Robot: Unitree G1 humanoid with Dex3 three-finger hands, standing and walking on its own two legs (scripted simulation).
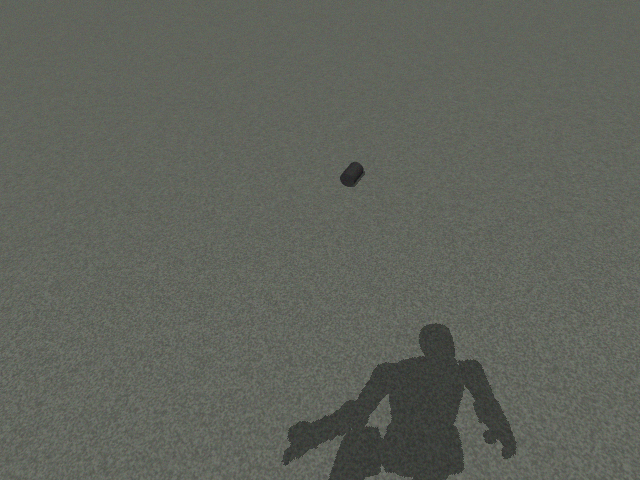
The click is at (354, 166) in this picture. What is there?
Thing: lying can
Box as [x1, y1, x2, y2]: [340, 162, 363, 186]
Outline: 357,162 352,162 341,174 340,180 343,184 347,186 352,185 361,174 363,169 361,165
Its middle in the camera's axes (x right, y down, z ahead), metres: +0.16 -0.35 +2.04
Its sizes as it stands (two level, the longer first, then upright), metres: 0.112 0.081 0.081
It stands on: the floor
